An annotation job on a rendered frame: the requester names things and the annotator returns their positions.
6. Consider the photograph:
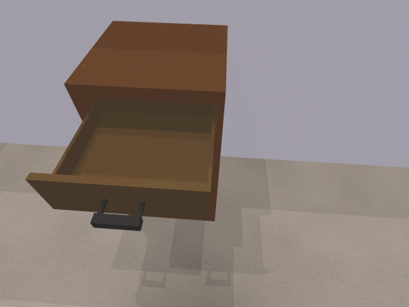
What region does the drawer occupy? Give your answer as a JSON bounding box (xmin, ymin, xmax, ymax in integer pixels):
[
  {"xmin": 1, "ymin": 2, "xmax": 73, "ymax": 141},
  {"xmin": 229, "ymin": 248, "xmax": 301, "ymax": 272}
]
[{"xmin": 26, "ymin": 98, "xmax": 217, "ymax": 220}]

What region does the cabinet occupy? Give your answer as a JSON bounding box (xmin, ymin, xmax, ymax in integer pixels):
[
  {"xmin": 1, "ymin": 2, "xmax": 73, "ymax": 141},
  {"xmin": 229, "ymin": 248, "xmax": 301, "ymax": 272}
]
[{"xmin": 64, "ymin": 21, "xmax": 228, "ymax": 221}]

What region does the handle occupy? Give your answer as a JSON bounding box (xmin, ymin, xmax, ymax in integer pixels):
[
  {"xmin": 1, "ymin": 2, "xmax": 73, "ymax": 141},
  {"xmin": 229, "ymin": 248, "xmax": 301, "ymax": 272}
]
[{"xmin": 90, "ymin": 199, "xmax": 145, "ymax": 231}]

